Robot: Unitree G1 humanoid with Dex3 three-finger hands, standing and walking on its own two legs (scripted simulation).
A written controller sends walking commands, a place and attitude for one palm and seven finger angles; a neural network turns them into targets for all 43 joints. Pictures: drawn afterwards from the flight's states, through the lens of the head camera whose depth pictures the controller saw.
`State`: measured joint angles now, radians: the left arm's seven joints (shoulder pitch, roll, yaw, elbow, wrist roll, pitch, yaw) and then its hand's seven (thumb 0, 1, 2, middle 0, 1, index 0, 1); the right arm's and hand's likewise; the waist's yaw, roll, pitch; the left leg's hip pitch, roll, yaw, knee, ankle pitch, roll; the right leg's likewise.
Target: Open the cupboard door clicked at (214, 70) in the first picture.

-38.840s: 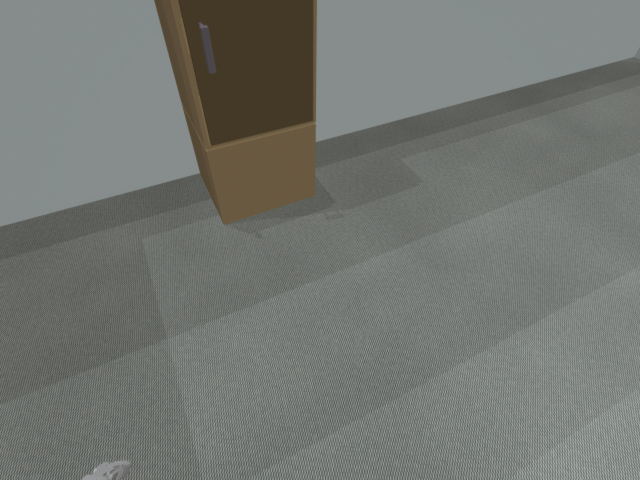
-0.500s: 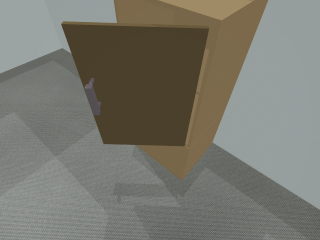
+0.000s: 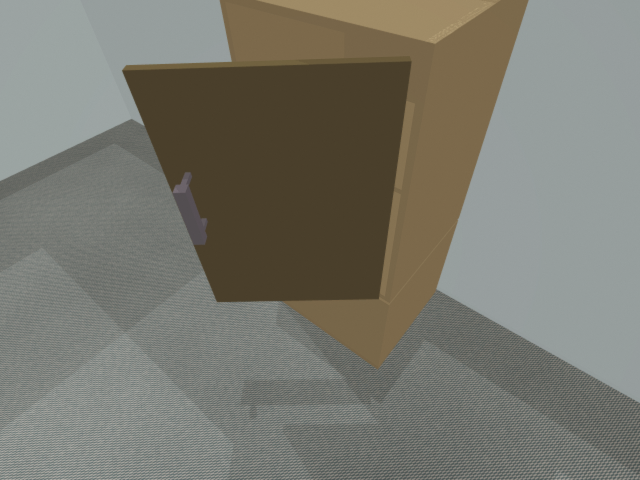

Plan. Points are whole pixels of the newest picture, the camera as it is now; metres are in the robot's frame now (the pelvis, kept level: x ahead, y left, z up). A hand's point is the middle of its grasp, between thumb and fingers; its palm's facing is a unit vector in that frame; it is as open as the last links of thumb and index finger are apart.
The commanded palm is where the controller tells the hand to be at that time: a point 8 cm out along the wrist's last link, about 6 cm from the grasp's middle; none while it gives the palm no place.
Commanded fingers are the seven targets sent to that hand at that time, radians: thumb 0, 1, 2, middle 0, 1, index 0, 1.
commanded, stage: come to a stop and stand still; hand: left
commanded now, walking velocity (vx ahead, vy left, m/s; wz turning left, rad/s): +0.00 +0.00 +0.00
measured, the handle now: (193, 208) +0.56 +0.27 +0.00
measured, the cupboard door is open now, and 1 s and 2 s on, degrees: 39 39 39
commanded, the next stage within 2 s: look again from close up in 1.02 s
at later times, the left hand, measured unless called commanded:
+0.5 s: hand out of the picture +0.01 +0.19 -0.17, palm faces +0.02 -0.98 -0.21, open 7.4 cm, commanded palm none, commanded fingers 0.00 0.90 0.90 -0.20 -0.30 -0.20 -0.30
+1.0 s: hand out of the picture -0.03 +0.17 -0.18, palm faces +0.03 -0.99 -0.15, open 7.4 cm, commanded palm none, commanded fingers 0.00 0.90 0.90 -0.20 -0.30 -0.20 -0.30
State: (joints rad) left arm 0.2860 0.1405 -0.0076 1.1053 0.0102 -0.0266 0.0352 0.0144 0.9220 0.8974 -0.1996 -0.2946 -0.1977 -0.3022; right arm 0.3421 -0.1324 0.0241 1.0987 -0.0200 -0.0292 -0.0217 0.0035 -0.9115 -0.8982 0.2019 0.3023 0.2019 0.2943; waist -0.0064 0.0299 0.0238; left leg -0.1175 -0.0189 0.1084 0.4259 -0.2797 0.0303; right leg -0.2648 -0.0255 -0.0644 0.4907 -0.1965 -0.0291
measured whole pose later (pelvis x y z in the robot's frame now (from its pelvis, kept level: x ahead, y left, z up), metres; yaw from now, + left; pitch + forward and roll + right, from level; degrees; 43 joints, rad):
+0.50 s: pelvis -0.01 +0.01 +0.00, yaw +0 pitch -3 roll +1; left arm 0.29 0.16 -0.02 1.08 0.02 -0.02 0.03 0.01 0.91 0.90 -0.20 -0.29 -0.20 -0.30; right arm 0.30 -0.17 0.01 1.05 -0.02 -0.02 -0.02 0.00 -0.91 -0.90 0.20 0.30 0.20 0.29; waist 0.00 0.00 0.01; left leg -0.13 -0.02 0.11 0.46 -0.29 0.05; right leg -0.25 -0.03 -0.07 0.48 -0.18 -0.01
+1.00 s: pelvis -0.01 +0.02 +0.00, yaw +1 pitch -3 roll +0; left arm 0.31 0.13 -0.02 1.11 0.01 -0.02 0.03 0.01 0.91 0.90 -0.20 -0.29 -0.20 -0.30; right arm 0.34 -0.13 0.02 1.13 -0.01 -0.02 -0.02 0.00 -0.91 -0.90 0.20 0.30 0.20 0.29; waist 0.00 -0.02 0.05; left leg -0.12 -0.03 0.10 0.42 -0.26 0.05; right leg -0.23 -0.04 -0.07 0.44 -0.15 -0.01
